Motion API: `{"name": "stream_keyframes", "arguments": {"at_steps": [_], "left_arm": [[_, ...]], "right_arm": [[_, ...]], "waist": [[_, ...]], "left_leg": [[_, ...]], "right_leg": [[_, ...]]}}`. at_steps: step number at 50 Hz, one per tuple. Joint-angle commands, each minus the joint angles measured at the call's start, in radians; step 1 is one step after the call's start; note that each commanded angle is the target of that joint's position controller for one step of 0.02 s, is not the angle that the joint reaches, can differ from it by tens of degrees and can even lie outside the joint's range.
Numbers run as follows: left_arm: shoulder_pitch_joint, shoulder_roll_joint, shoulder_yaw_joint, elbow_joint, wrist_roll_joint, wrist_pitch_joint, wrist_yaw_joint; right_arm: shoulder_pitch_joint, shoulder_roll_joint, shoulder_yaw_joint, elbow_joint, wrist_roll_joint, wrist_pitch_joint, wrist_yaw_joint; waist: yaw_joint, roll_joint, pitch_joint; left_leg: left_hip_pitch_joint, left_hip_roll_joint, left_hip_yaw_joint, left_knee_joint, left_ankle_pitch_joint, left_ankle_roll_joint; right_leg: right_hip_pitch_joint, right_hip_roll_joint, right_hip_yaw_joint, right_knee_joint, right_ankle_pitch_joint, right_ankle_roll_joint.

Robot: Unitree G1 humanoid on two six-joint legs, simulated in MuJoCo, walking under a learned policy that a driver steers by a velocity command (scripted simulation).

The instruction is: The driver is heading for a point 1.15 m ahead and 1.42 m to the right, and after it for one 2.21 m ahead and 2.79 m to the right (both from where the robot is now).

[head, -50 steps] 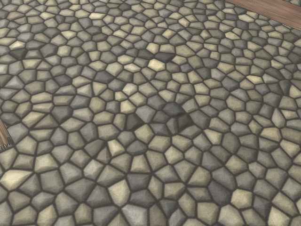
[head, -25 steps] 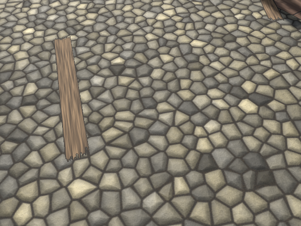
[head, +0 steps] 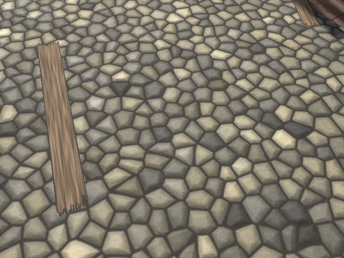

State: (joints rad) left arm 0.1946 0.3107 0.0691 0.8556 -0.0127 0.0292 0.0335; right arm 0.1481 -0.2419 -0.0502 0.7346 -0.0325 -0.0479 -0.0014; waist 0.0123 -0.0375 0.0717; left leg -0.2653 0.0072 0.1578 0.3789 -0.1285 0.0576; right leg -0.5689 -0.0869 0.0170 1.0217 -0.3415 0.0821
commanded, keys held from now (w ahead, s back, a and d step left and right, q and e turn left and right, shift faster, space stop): e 1.00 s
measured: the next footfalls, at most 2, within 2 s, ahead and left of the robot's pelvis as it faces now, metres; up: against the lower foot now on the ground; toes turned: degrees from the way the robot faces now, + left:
right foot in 0.22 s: +0.09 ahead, -0.14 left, +0.00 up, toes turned -12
left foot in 0.70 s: +0.18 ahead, +0.07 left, +0.00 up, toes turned -30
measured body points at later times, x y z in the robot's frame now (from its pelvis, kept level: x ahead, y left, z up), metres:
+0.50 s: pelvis +0.06 -0.05 +0.00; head +0.10 -0.09 +0.45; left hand +0.27 +0.19 -0.08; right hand +0.14 -0.37 -0.11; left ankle +0.12 +0.11 -0.68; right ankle +0.05 -0.14 -0.74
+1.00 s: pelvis +0.08 -0.02 +0.00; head +0.12 -0.04 +0.45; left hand +0.37 +0.12 -0.10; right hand +0.02 -0.33 -0.10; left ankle +0.14 +0.09 -0.74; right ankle +0.00 -0.14 -0.69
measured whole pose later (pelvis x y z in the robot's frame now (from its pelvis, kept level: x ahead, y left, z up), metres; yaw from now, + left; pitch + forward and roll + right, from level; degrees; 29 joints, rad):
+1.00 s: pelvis +0.08 -0.02 +0.00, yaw -36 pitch +1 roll +0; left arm 0.17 0.33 0.09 0.64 -0.02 0.07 0.00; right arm 0.14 -0.28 -0.07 0.76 -0.01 0.02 -0.03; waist -0.01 -0.02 0.08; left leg -0.21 0.06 0.09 0.42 -0.23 0.00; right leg -0.45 -0.03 0.02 0.88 -0.41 0.09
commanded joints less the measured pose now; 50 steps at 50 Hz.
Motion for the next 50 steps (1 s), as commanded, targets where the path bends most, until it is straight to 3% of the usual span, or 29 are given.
{"name": "stream_keyframes", "arguments": {"at_steps": [1,7,9,10,11,12,13,14,15,16,17,18,20,23,27,31,34,35,36,37,38,40,42,45,48,50], "left_arm": [[0.042,0.06,0.017,-0.067,0.006,0.012,-0.006],[-0.033,0.075,0.028,-0.144,0.003,0.026,-0.042],[-0.006,0.071,0.033,-0.15,0.003,0.027,-0.052],[0.018,0.083,0.04,-0.147,0.007,0.024,-0.05],[0.06,0.152,0.063,-0.142,0.009,0.021,-0.038],[0.09,0.281,0.091,-0.157,0.01,0.017,-0.015],[0.108,0.263,0.078,-0.174,0.041,-0.007,-0.027],[0.093,0.235,0.071,-0.176,0.04,-0.029,-0.037],[0.048,0.213,0.069,-0.178,0.022,-0.043,-0.032],[0.003,0.177,0.059,-0.186,0.002,-0.043,-0.025],[-0.032,0.154,0.05,-0.195,-0.008,-0.036,-0.015],[-0.039,0.151,0.046,-0.204,-0.001,-0.031,-0.009],[-0.032,0.158,0.049,-0.213,0.005,-0.026,-0.001],[-0.022,0.177,0.056,-0.217,0.0,-0.018,0.008],[-0.044,0.188,0.06,-0.232,0.003,-0.006,0.004],[-0.068,0.181,0.057,-0.245,0.0,0.003,-0.005],[-0.107,0.163,0.048,-0.264,-0.014,0.015,0.003],[-0.077,0.121,0.036,-0.27,-0.005,0.015,0.004],[-0.026,0.082,0.028,-0.289,-0.006,0.007,0.001],[-0.018,0.171,0.053,-0.279,0.008,-0.003,-0.001],[0.0,0.221,0.074,-0.257,-0.002,-0.002,-0.005],[0.012,0.186,0.074,-0.231,-0.004,0.017,-0.003],[-0.018,0.134,0.058,-0.25,-0.012,0.024,-0.01],[-0.088,0.101,0.041,-0.296,-0.015,0.021,-0.017],[-0.095,0.086,0.03,-0.316,-0.007,0.021,-0.03],[-0.077,0.098,0.033,-0.319,-0.008,0.026,-0.037]], "right_arm": [[-0.072,-0.157,-0.045,-0.053,0.006,-0.003,-0.029],[-0.057,-0.202,-0.064,-0.018,0.033,0.038,-0.029],[-0.071,-0.21,-0.068,-0.01,0.054,0.048,-0.029],[-0.04,-0.197,-0.068,0.008,0.061,0.051,-0.028],[0.019,-0.163,-0.062,0.029,0.046,0.052,-0.024],[-0.016,-0.107,-0.042,-0.018,-0.005,0.047,-0.019],[-0.099,-0.127,-0.045,-0.046,0.004,0.045,-0.023],[-0.129,-0.156,-0.054,-0.046,0.029,0.048,-0.024],[-0.122,-0.153,-0.056,-0.038,0.04,0.048,-0.029],[-0.114,-0.16,-0.06,-0.024,0.033,0.049,-0.039],[-0.11,-0.173,-0.066,-0.022,0.027,0.05,-0.045],[-0.101,-0.168,-0.066,-0.019,0.027,0.05,-0.044],[-0.083,-0.149,-0.062,-0.014,0.034,0.048,-0.042],[-0.108,-0.128,-0.053,-0.018,0.035,0.047,-0.04],[-0.113,-0.138,-0.053,-0.016,0.038,0.044,-0.03],[-0.093,-0.153,-0.057,-0.017,0.043,0.027,-0.014],[-0.004,-0.166,-0.066,0.009,0.041,0.011,-0.002],[0.025,-0.227,-0.08,0.009,0.026,0.013,-0.006],[-0.007,-0.309,-0.094,0.004,0.006,0.024,-0.014],[-0.01,-0.256,-0.082,-0.013,-0.011,0.021,-0.013],[-0.053,-0.206,-0.065,-0.031,-0.005,0.019,-0.017],[-0.107,-0.164,-0.053,-0.04,0.025,0.026,-0.027],[-0.08,-0.172,-0.05,-0.033,0.027,0.035,-0.039],[-0.016,-0.2,-0.06,-0.025,0.019,0.048,-0.049],[-0.029,-0.238,-0.073,-0.033,0.025,0.056,-0.039],[-0.038,-0.254,-0.079,-0.036,0.033,0.058,-0.029]], "waist": [[0.014,0.143,-0.117],[-0.012,0.136,-0.109],[0.014,0.135,-0.121],[0.022,0.113,-0.127],[0.017,-0.012,-0.141],[-0.005,-0.313,-0.148],[0.054,-0.236,-0.221],[0.058,-0.122,-0.224],[0.03,-0.083,-0.199],[0.012,-0.05,-0.187],[-0.007,-0.057,-0.18],[-0.017,-0.071,-0.193],[-0.02,-0.065,-0.21],[-0.005,-0.071,-0.2],[0.005,-0.104,-0.173],[0.006,-0.129,-0.165],[-0.048,-0.115,-0.172],[-0.033,-0.005,-0.197],[0.033,0.285,-0.16],[0.004,0.278,-0.164],[0.017,0.198,-0.145],[0.025,0.168,-0.105],[0.001,0.18,-0.086],[-0.051,0.204,-0.115],[-0.057,0.216,-0.138],[-0.052,0.226,-0.138]], "left_leg": [[0.01,0.297,-0.113,-0.186,0.12,0.186],[0.124,0.35,-0.095,-0.098,0.134,0.162],[0.143,0.338,-0.068,-0.008,0.169,0.114],[0.125,0.305,-0.038,0.067,0.133,0.066],[0.055,0.225,0.029,0.237,0.033,-0.014],[-0.258,0.068,0.09,0.554,-0.43,-0.122],[-0.383,-0.018,-0.105,0.767,-0.608,-0.142],[-0.418,0.001,-0.179,0.84,-0.548,-0.127],[-0.441,0.019,-0.203,0.825,-0.454,-0.112],[-0.451,0.034,-0.216,0.79,-0.386,-0.11],[-0.417,0.036,-0.223,0.765,-0.338,-0.113],[-0.375,0.02,-0.218,0.767,-0.3,-0.118],[-0.35,0.003,-0.22,0.691,-0.253,-0.127],[-0.314,-0.01,-0.231,0.535,-0.224,-0.145],[-0.214,-0.029,-0.238,0.403,-0.212,-0.149],[-0.138,-0.048,-0.243,0.27,-0.23,-0.13],[0.044,-0.029,-0.23,-0.014,-0.014,-0.092],[0.168,0.126,-0.351,-0.048,0.071,-0.037],[0.228,0.32,-0.588,-0.063,0.307,0.112],[0.18,0.427,-0.681,-0.073,0.356,0.237],[0.15,0.382,-0.583,-0.063,0.328,0.224],[0.146,0.268,-0.416,-0.047,0.231,0.143],[0.15,0.232,-0.328,-0.058,0.262,0.143],[0.251,0.26,-0.292,-0.059,0.301,0.168],[0.23,0.282,-0.237,-0.055,0.322,0.167],[0.198,0.289,-0.206,-0.047,0.326,0.159]], "right_leg": [[0.104,-0.04,0.012,-0.08,0.087,-0.006],[0.13,-0.012,-0.056,-0.257,0.004,-0.049],[0.206,0.021,-0.097,-0.404,0.066,-0.083],[0.278,0.046,-0.097,-0.505,0.167,-0.109],[0.39,0.01,0.008,-0.603,0.444,-0.156],[0.571,-0.229,0.356,-0.61,0.867,-0.308],[0.581,-0.316,0.502,-0.636,0.874,-0.474],[0.585,-0.271,0.419,-0.646,0.822,-0.454],[0.577,-0.216,0.347,-0.639,0.738,-0.394],[0.564,-0.186,0.314,-0.637,0.681,-0.348],[0.526,-0.168,0.291,-0.644,0.668,-0.329],[0.501,-0.153,0.281,-0.648,0.689,-0.326],[0.511,-0.134,0.271,-0.65,0.684,-0.325],[0.505,-0.119,0.291,-0.647,0.6,-0.32],[0.418,-0.099,0.347,-0.651,0.453,-0.316],[0.411,-0.082,0.433,-0.615,0.456,-0.304],[0.361,-0.016,0.443,-0.541,0.381,-0.232],[0.257,0.048,0.376,-0.421,0.178,-0.177],[0.039,0.225,0.178,-0.238,-0.218,-0.112],[-0.011,0.18,0.15,0.008,-0.332,-0.064],[-0.009,0.147,0.154,0.12,-0.264,-0.048],[-0.039,0.125,0.125,0.186,-0.147,-0.013],[-0.05,0.113,0.077,0.161,-0.086,0.01],[-0.057,0.078,0.036,0.014,-0.069,0.026],[0.058,0.05,-0.01,-0.14,-0.07,0.014],[0.135,0.055,-0.047,-0.225,-0.057,-0.002]]}}
Keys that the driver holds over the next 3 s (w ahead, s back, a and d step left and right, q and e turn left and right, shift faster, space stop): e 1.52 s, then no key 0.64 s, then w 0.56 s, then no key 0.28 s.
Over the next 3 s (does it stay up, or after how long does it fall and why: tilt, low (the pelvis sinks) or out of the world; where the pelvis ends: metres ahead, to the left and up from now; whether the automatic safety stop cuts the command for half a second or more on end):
stays up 0.22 -0.31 -0.02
